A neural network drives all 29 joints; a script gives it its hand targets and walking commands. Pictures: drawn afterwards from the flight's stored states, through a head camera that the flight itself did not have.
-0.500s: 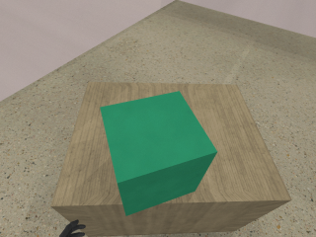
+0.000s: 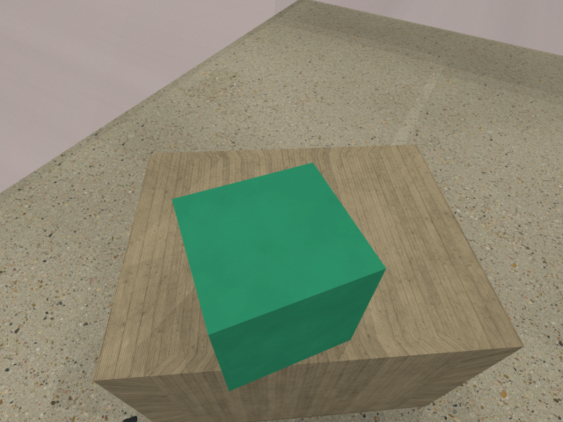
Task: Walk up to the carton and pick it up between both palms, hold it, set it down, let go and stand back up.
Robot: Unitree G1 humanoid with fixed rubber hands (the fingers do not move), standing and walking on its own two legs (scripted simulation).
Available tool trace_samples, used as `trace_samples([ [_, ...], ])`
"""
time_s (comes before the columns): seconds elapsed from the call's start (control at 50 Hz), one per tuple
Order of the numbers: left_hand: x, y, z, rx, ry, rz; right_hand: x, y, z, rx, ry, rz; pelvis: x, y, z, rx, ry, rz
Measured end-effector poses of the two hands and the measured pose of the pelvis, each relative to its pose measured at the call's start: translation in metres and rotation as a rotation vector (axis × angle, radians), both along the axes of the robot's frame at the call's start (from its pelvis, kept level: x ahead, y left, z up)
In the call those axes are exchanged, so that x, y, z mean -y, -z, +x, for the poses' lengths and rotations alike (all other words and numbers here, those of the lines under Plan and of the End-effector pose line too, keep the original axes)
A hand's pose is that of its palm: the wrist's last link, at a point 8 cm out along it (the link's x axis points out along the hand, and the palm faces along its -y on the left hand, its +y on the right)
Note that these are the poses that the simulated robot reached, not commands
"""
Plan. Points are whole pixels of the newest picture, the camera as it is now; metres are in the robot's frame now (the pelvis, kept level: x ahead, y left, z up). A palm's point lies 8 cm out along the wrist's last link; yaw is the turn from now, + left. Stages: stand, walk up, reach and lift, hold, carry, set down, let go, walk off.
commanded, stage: stand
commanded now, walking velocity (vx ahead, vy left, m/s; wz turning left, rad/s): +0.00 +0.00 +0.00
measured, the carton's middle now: (270, 277) +0.36 +0.01 -0.07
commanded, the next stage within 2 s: none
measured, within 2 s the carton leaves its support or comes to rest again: neither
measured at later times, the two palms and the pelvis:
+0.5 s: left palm out of the picture +0.05 +0.24 -0.13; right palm out of the picture +0.00 -0.24 -0.13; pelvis +0.01 +0.00 +0.00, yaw +0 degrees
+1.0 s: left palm out of the picture +0.01 +0.22 -0.14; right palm out of the picture -0.03 -0.22 -0.14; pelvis +0.01 +0.00 +0.01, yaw +0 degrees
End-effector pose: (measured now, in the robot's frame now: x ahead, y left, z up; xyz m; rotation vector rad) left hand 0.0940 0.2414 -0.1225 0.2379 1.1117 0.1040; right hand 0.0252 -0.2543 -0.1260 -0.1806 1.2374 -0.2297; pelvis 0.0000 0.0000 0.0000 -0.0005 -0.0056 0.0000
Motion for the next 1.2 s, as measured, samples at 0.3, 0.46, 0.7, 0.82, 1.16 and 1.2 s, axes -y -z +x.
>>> trace_samples([
  [0.3,-0.001,0.008,-0.021,-0.094,-0.039,-0.002,-0.005,0.004,-0.018,-0.09,0.016,0.003,-0.002,-0.003,0.003,0.014,0.002,-0.002],
  [0.46,-0.003,0.009,-0.035,-0.141,-0.064,0.002,-0.014,0.008,-0.025,-0.125,0.018,0.023,-0.003,-0.005,0.005,0.023,0.002,0.0],
  [0.7,0.011,0.014,-0.058,-0.216,-0.078,-0.016,-0.023,0.012,-0.03,-0.157,0.019,0.053,0.0,-0.006,0.006,0.027,0.0,0.002],
  [0.82,0.02,0.015,-0.066,-0.238,-0.08,-0.032,-0.027,0.014,-0.038,-0.188,0.024,0.065,0.0,-0.006,0.006,0.026,-0.002,0.001],
  [1.16,0.026,0.018,-0.087,-0.293,-0.096,-0.047,-0.041,0.015,-0.061,-0.239,0.037,0.088,-0.002,-0.007,0.004,0.021,-0.001,0.005],
  [1.2,0.025,0.018,-0.088,-0.294,-0.099,-0.047,-0.042,0.015,-0.06,-0.239,0.036,0.091,-0.002,-0.007,0.004,0.02,0.0,0.005],
])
